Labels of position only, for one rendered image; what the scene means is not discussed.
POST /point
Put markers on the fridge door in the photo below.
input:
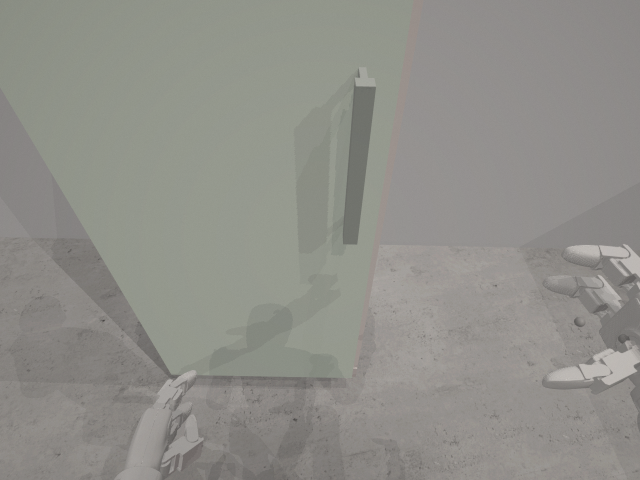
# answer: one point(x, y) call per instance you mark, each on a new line
point(204, 146)

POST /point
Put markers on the right robot hand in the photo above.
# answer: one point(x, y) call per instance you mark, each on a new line
point(612, 366)

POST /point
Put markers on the handle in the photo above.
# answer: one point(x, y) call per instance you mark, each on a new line
point(362, 113)

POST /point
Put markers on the left robot hand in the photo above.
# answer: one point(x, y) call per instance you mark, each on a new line
point(158, 427)

